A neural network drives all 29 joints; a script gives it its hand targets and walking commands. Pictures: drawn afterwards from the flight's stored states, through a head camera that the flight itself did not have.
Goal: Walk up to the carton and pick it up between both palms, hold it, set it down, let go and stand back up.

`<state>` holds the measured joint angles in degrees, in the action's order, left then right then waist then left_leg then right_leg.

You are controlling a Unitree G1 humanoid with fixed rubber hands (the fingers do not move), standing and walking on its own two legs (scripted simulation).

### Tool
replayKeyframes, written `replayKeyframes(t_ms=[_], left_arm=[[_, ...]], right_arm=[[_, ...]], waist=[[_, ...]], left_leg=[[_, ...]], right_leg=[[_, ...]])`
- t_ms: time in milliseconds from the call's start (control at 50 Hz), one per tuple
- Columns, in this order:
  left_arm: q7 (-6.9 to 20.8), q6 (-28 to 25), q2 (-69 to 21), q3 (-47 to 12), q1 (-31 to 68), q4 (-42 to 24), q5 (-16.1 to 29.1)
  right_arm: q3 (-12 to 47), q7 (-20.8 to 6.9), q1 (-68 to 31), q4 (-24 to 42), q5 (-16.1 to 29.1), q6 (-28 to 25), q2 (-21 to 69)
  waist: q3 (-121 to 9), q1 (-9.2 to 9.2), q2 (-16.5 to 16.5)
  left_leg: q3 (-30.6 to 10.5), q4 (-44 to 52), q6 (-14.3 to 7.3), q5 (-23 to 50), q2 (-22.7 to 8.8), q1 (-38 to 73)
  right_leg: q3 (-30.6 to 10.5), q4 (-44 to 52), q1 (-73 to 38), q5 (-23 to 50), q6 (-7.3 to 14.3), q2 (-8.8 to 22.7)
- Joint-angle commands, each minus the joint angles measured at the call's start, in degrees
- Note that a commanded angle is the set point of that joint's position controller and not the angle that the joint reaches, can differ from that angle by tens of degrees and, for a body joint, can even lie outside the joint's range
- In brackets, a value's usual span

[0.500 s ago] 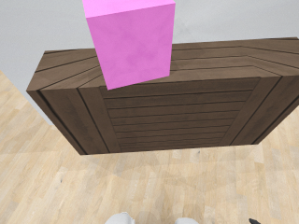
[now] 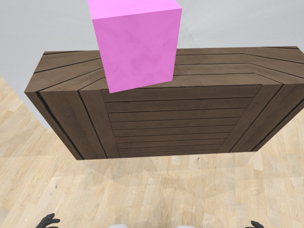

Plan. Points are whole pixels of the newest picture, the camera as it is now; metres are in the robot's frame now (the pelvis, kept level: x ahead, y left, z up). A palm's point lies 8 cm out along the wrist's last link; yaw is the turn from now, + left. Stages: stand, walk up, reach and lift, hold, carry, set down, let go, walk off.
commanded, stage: walk up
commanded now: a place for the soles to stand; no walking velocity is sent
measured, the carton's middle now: (135, 44) +0.72 +0.05 +0.07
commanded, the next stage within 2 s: none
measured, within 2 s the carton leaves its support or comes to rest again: neither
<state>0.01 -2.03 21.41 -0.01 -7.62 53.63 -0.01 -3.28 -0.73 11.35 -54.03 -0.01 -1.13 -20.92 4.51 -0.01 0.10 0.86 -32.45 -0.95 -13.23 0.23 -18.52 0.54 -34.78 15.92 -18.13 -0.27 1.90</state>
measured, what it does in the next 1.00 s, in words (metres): walks ahead: left foot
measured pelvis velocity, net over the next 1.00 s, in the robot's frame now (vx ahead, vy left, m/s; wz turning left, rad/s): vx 0.21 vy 0.10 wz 0.04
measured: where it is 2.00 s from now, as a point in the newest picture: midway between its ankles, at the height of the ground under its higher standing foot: (140, 204)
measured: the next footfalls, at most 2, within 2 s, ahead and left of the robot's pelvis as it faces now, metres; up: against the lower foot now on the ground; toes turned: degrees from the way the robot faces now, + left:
left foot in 0.56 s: +0.18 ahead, +0.17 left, +0.00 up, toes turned +3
right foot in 1.16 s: +0.43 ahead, -0.05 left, +0.00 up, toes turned +1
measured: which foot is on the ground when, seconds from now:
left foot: down 0.00-0.28, up 0.30-0.54, down 0.56-1.00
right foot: down 0.00-0.56, up 0.58-1.00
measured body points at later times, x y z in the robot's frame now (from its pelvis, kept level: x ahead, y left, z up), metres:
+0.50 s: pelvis +0.04 +0.04 +0.00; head +0.05 +0.04 +0.45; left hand +0.05 +0.35 -0.12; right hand +0.14 -0.27 -0.11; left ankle +0.12 +0.16 -0.71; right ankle +0.00 -0.12 -0.73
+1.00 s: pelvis +0.21 +0.10 +0.01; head +0.22 +0.11 +0.46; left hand +0.25 +0.41 -0.12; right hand +0.28 -0.22 -0.09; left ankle +0.14 +0.17 -0.73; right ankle +0.28 -0.05 -0.67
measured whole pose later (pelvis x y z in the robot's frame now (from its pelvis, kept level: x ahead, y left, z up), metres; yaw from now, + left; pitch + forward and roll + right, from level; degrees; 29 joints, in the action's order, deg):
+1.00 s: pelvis +0.21 +0.10 +0.01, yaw +2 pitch -3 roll -1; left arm 2.2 -1.9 22.8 0.0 -14.5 53.9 0.0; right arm -3.6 -1.2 15.9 -52.3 0.0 -4.5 -22.0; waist 4.4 -0.1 -0.8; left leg 2.0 -20.5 -4.4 -17.4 3.0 -0.7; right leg 0.0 -51.1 27.8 -14.2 1.0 2.4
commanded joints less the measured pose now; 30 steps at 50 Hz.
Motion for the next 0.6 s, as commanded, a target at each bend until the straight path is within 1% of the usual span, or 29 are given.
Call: replayKeyframes(t_ms=[0, 40, 60, 80, 100, 120, 140, 160, 180, 200, 220, 240, 260, 280, 300, 320, 340, 360, 380, 400, 420, 440, 460, 480, 500, 520, 540, 560, 580], left_arm=[[-0.21, -0.77, 11.36, 2.49, 2.29, 0.35, -0.6], [-0.17, -0.77, 11.03, 2.3, 3.15, 0.71, -0.53], [-0.3, -0.79, 11.2, 2.48, 2.4, 0.61, -0.44], [-0.32, -0.68, 11.41, 2.46, 1.92, 1.4, -0.39], [-0.27, -0.58, 11.52, 2.52, 3.12, 0.37, -0.23], [-0.38, -0.44, 10.77, 2.37, 2.83, 0.69, -0.3], [-0.24, -0.3, 10.84, 2.47, 2.15, 1.14, -0.05], [-0.21, -0.16, 10.54, 2.22, 2.76, 1.46, -0.18], [-0.25, -0.42, 10.42, 2.02, 3.7, 1.02, -0.32], [-0.12, -0.43, 10.66, 2.42, 4.19, 1.25, -0.42], [0.37, -1.7, 15.47, 4.52, -4.14, -0.94, -0.92], [0.58, -1.66, 18.77, 6.45, -7.75, 0.53, -1.73], [0.59, -1.8, 20.12, 7.4, -11.46, 1.15, -1.84], [0.23, -2.22, 23.39, 8.22, -11.49, 1.62, -2.2], [-0.18, -2.87, 21.92, 8.33, -10.06, 0.62, -2.11], [-0.55, -3.29, 21.08, 8.14, -10.13, 0.02, -1.59], [-0.33, -3.47, 21.22, 7.98, -10.99, -0.48, -1.31], [-0.04, -3.53, 20.97, 8.19, -8.68, -1.53, -1.28], [0.27, -3.66, 20.47, 8.33, -8.74, -2.83, -1.04], [0.49, -3.33, 19.31, 7.99, -8.8, -3.7, -1.2], [0.58, -3.05, 20.48, 8.57, -7.25, -4.2, -1.48], [0.8, -3.09, 20.19, 8.18, -6.28, -5.6, -1.12], [1.02, -2.95, 19.71, 8.36, -3.61, -6.25, -1.6], [0.99, -2.6, 19.67, 7.94, -1.64, -7.19, -1.57], [1.16, -2.54, 18.71, 7.42, -1.93, -7.48, -1.44], [0.91, -2.12, 16.21, 6.7, -3.65, -6.75, -1.97], [1.17, -2.12, 11.39, 5.25, -8.02, -8.37, -1.47], [0.87, -1.57, 8.01, 4.2, -10.49, -8.5, -1.29], [0.43, -0.86, 12.98, 5.25, -11.76, -6.61, -0.71]], right_arm=[[-0.48, 0.2, -4.23, 1.19, -0.25, -0.82, -10.89], [-0.36, 0.41, -4.75, 0.55, -0.27, -0.77, -10.61], [-0.32, 0.26, -4.8, 0.71, -0.38, -0.85, -10.54], [-0.36, 0.21, -5.47, 0.57, -0.4, -0.73, -10.18], [-0.22, 0.14, -4.8, 0.11, 0.11, -0.77, -10.05], [0.14, 0.09, -5.1, -0.39, -0.3, -0.95, -9.18], [-0.24, 0.17, -5.25, -0.76, -0.22, -0.97, -10.61], [-0.05, 0.04, -5.6, -0.72, -0.22, -1.01, -10.9], [-0.18, 0.08, -4.52, -1.33, -0.57, -0.99, -10.4], [-0.07, 0.19, -4.86, -1.43, -0.63, -1.07, -10.52], [-2.78, -1.5, -1.44, 2.28, -1.52, -1.35, -15.79], [-3.39, -2.49, -3.98, 3.31, -2.4, -1.1, -15.81], [-2.59, -2.94, -7.18, 4.22, -2.38, -0.77, -14.43], [-2.14, -3.2, -9.56, 5.26, -2.61, -0.51, -12.7], [-2.22, -3.08, -9.53, 4.47, -3.1, -0.89, -13.63], [-2.85, -3.07, -8.02, 4.11, -2.87, -1.4, -13.36], [-3.07, -2.99, -6.95, 4.77, -2.66, -1.77, -14.1], [-3.32, -3.59, -5.13, 5.06, -2.23, -1.94, -13.52], [-3.41, -3.76, -5.0, 5.31, -2.32, -1.96, -13.12], [-3.04, -4.16, -6.21, 6.99, -1.91, -1.91, -12.32], [-3.71, -4.56, -5.07, 6.4, -1.72, -1.58, -11.9], [-3.79, -4.53, -3.54, 6.17, -1.36, -1.65, -12.5], [-4.05, -4.39, 1.11, 5.21, -0.96, -1.64, -12.64], [-4.33, -4.13, 4.55, 4.16, -1.01, -1.82, -12.97], [-4.94, -3.68, 8.43, 3.61, -1.09, -2.16, -12.28], [-5.35, -3.23, 13.23, 2.62, -1.29, -2.46, -13.46], [-6.49, -2.37, 17.25, 1.32, -1.64, -3.22, -16.74], [-6.77, -1.46, 18.37, 2.59, -1.99, -3.42, -20.63], [-6.14, -1.4, 13.43, 4.27, -0.63, -3.21, -20.16]], waist=[[-7.13, 0.16, -1.1], [-8.87, 0.27, -4.2], [-8.09, -0.3, -1.61], [-7.17, 0.13, -1.4], [-7.89, 0.56, -0.72], [-6.38, -0.35, -0.79], [-7.17, -0.3, 0.28], [-5.73, -0.26, -1.67], [-6.39, 0.21, -1.58], [-6.67, 0.05, -0.69], [-14.22, -0.92, -2.21], [-8.87, -2.74, -2.43], [-2.76, -4.98, -6.99], [1.78, -5.69, -15.14], [6.2, -5.71, -9.64], [3.45, -4.62, -5.86], [2.59, -4.15, -3.64], [0.05, -3.14, -6.73], [0.53, -2.86, -6.15], [1.43, -3.33, -9.22], [1.21, -1.97, -11.25], [2.9, -1.17, -11.11], [3.06, 1.54, -11.14], [2.67, 3.84, -9.91], [0.82, 5.03, -9.28], [-2.69, 7.12, -3.24], [-7.7, 7.95, 13.75], [-4.44, 6.93, 19.38], [-1.93, 4.66, 9.94]], left_leg=[[-8.19, 7.85, -1.87, 4.34, -6.07, 6.04], [-6.8, 6.55, -1.29, 6.01, -5.93, 8.68], [-7.55, 7.37, -1.65, 5.17, -5.9, 6.42], [-7.5, 7.92, -1.57, 5.01, -5.75, 6.02], [-7.73, 7.99, -1.75, 3.11, -5.53, 7.48], [-8.51, 9.72, -1.53, 5.38, -6.49, 5.75], [-8.69, 9.26, -2.09, 3.06, -6.59, 6.22], [-9.54, 9.17, -1.98, 2.38, -6.56, 5.41], [-8.48, 9.94, -1.49, 3.71, -6.54, 6.02], [-8.36, 9.87, -1.47, 4.33, -6.2, 5.82], [-8.65, 5.42, -4.53, -22.5, -4.04, 4.47], [-6.94, 2.84, -2.61, -28.74, -1.78, -6.19], [-3.18, -3.16, -1.0, -28.38, 0.34, -19.39], [1.14, -16.0, -0.45, -18.35, -0.28, -25.03], [-2.62, -17.3, -0.5, -14.27, -2.39, -29.62], [-2.56, -17.67, -0.42, -12.51, -3.78, -29.39], [-3.4, -16.68, -0.13, -11.98, -3.58, -25.05], [-1.2, -13.88, 0.23, -13.54, -3.43, -21.28], [-0.8, -12.6, 0.41, -11.46, -3.41, -18.63], [0.07, -11.05, 0.32, -9.69, -2.93, -16.29], [0.21, -9.46, 0.2, -7.36, -2.83, -12.8], [1.02, -7.53, -0.13, -4.93, -3.18, -9.27], [2.38, -6.5, -0.24, -3.42, -3.49, -4.49], [4.6, -3.02, -0.71, -2.32, -2.58, 1.34], [5.83, -3.29, -0.88, 3.9, -1.59, 8.98], [1.41, -0.87, -2.06, -0.37, -2.38, 17.11], [-12.66, 9.03, -4.13, -12.26, -6.97, 24.4], [-32.48, 19.43, -5.22, -24.8, -16.38, 22.01], [-37.97, 23.33, -6.27, -34.08, -19.59, 15.96]], right_leg=[[-6.19, 12.09, -3.57, 6.66, 3.47, 6.04], [-6.65, 14.1, -2.83, 7.14, 3.36, 6.7], [-6.35, 13.21, -3.65, 5.93, 3.03, 5.99], [-5.87, 13.39, -3.3, 6.73, 3.41, 6.09], [-6.26, 13.27, -1.97, 3.68, 3.35, 6.41], [-6.01, 12.93, -2.84, 4.0, 3.07, 5.77], [-5.76, 12.76, -2.63, 3.27, 3.37, 5.34], [-5.59, 13.68, -2.83, 3.25, 3.08, 5.79], [-6.29, 13.84, -3.65, 3.95, 3.35, 6.09], [-6.3, 14.49, -3.9, 4.88, 3.12, 6.22], [-7.08, 14.37, -8.85, -18.82, 5.69, 5.25], [-12.92, 17.32, -10.78, -28.17, 8.64, 8.26], [-20.16, 23.94, -15.62, -36.33, 10.9, 12.56], [-28.82, 29.49, -14.45, -39.32, 13.78, 20.78], [-28.6, 27.7, -16.91, -30.28, 15.32, 20.88], [-26.77, 25.1, -19.59, -22.04, 16.47, 20.95], [-24.46, 24.91, -17.59, -17.73, 14.7, 19.46], [-19.77, 23.25, -19.01, -13.18, 13.94, 17.34], [-15.57, 21.95, -16.62, -9.39, 12.43, 15.15], [-14.31, 22.99, -13.36, -10.94, 11.95, 13.92], [-12.97, 22.0, -8.88, -13.41, 11.89, 14.5], [-11.84, 22.06, -3.78, -13.78, 11.32, 13.81], [-10.17, 20.57, -1.7, -12.56, 10.54, 13.36], [-8.59, 18.28, 1.16, -10.77, 10.31, 12.62], [-6.08, 14.83, 5.81, -11.19, 8.85, 11.57], [-3.59, 2.81, 7.9, -3.96, 7.4, 9.55], [2.55, -18.2, 14.21, -2.59, 4.35, 1.87], [-1.74, -29.2, 22.72, -14.46, 2.94, -3.86], [-6.8, -31.75, 23.25, -11.23, 3.31, -2.82]])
